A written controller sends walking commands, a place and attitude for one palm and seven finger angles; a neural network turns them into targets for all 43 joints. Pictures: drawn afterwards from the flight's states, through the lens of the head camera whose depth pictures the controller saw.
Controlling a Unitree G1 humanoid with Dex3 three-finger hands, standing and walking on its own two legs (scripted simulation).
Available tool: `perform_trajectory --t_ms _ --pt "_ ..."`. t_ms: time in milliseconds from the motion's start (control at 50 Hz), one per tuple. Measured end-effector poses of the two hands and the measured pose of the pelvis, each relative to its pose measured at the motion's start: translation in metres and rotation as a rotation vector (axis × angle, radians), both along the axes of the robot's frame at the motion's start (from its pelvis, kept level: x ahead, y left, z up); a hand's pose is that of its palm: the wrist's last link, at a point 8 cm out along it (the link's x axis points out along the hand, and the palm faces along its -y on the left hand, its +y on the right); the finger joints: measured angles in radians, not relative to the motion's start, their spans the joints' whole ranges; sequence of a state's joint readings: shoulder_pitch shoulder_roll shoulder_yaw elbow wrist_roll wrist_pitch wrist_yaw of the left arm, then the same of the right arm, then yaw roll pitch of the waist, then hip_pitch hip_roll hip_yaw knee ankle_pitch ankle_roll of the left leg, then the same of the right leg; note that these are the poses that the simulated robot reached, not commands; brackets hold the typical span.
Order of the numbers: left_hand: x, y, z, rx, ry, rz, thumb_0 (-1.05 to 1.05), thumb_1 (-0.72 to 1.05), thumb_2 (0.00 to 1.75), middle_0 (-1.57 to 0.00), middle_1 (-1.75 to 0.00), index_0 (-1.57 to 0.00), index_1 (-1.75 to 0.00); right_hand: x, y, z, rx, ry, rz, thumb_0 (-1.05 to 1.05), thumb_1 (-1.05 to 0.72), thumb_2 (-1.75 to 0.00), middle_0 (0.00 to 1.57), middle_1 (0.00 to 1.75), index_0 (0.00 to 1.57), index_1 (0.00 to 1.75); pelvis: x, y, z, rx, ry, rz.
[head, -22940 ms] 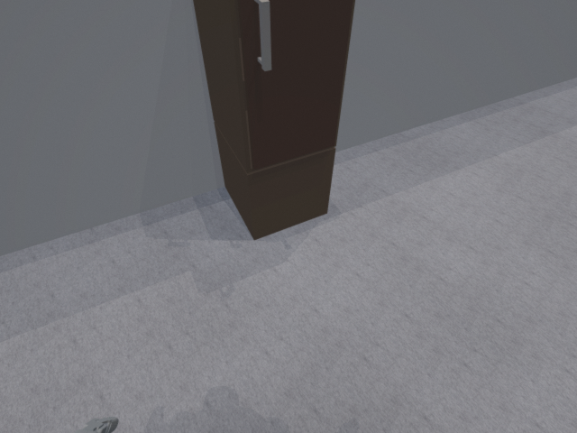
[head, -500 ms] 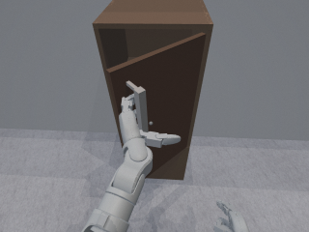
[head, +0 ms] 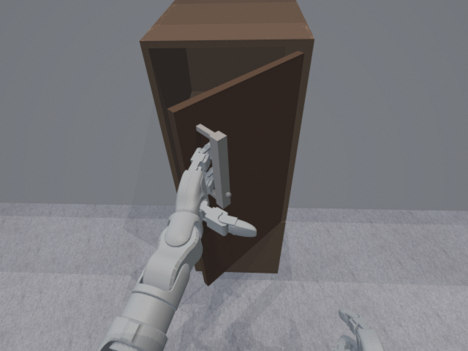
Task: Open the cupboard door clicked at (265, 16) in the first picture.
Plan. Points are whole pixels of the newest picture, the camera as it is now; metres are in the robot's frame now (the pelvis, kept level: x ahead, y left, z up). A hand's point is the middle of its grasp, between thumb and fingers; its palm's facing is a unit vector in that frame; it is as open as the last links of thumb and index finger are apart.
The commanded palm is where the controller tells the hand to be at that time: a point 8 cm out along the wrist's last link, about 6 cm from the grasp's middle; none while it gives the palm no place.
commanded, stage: slide the hand sideways off the handle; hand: left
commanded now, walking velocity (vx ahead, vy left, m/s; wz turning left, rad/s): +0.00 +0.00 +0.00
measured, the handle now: (213, 168) +0.41 +0.08 +0.13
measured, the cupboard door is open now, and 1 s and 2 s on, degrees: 46 46 46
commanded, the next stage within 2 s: draw the hand back to the body in 0.86 s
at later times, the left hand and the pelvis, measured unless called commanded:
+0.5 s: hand (201, 214) +0.30 +0.08 +0.12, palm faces +0.00 -1.00 +0.00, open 16.2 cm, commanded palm +0.26 +0.13 +0.12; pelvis +0.03 -0.01 +0.00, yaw -1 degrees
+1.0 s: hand (173, 237) +0.25 +0.12 +0.12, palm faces +0.03 -1.00 -0.03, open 16.3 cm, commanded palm +0.22 +0.17 +0.12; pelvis +0.04 -0.02 +0.00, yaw +1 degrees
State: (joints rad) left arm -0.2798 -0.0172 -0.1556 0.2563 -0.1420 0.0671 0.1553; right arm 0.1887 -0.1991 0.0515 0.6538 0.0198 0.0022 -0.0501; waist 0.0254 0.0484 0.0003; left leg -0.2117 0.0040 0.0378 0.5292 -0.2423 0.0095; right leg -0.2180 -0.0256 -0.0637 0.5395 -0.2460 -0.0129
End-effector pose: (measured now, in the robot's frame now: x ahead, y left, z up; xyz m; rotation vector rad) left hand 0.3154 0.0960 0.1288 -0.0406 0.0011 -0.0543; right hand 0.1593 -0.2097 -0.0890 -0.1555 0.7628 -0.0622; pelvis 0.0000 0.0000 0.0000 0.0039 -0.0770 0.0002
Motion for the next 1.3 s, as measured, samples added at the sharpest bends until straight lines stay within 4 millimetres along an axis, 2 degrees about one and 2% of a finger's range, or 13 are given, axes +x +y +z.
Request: perform_trajectory --t_ms 160,360,580,720,900,1080,1300 --pt "-0.018 -0.004 -0.001 0.053 -0.043 0.023 -0.02 -0.5 0.3 -0.14 -0.3 -0.13 -0.31 0.013 0.002 0.012 0.024 -0.048 0.03 0.01 -0.91 -0.9 0.2 0.3 0.2 0.3 0.003 -0.006 0.001 0.0 -0.002 -0.015" --pt "-0.023 0.024 -0.001 0.037 -0.016 0.033 -0.02 -0.5 0.3 -0.17 -0.31 -0.17 -0.31 0.035 -0.001 0.022 0.003 -0.066 0.035 0.02 -0.91 -0.9 0.2 0.3 0.2 0.3 0.016 -0.011 0.005 -0.007 0.0 -0.017" --pt "-0.051 0.048 -0.006 0.054 -0.007 0.069 -0.02 -0.5 0.3 -0.18 -0.31 -0.17 -0.32 0.064 0.0 0.028 0.007 -0.114 0.066 0.02 -0.91 -0.9 0.2 0.3 0.2 0.3 0.035 -0.011 0.003 -0.003 0.016 -0.011" --pt "-0.067 0.06 -0.005 0.066 -0.014 0.086 -0.02 -0.5 0.3 -0.16 -0.31 -0.16 -0.31 0.075 0.002 0.028 0.013 -0.145 0.087 0.02 -0.91 -0.9 0.2 0.3 0.2 0.3 0.041 -0.013 0.001 -0.003 0.024 -0.001" --pt "-0.083 0.076 -0.007 0.081 -0.001 0.093 -0.02 -0.5 0.3 -0.15 -0.3 -0.15 -0.3 0.073 -0.002 0.025 0.01 -0.172 0.086 0.02 -0.91 -0.9 0.2 0.3 0.2 0.3 0.042 -0.016 -0.002 -0.004 0.029 0.007" --pt "-0.086 0.076 -0.003 0.081 -0.037 0.07 -0.02 -0.5 0.3 -0.15 -0.3 -0.15 -0.3 0.062 -0.009 0.021 -0.008 -0.192 0.076 0.02 -0.91 -0.9 0.2 0.3 0.2 0.3 0.034 -0.018 -0.004 -0.008 0.03 0.015" --pt "-0.095 0.105 0.008 0.095 -0.049 0.11 -0.02 -0.5 0.3 -0.15 -0.3 -0.15 -0.3 0.05 -0.012 0.022 -0.013 -0.209 0.056 0.02 -0.91 -0.9 0.2 0.3 0.2 0.3 0.029 -0.015 -0.002 -0.012 0.019 0.01"
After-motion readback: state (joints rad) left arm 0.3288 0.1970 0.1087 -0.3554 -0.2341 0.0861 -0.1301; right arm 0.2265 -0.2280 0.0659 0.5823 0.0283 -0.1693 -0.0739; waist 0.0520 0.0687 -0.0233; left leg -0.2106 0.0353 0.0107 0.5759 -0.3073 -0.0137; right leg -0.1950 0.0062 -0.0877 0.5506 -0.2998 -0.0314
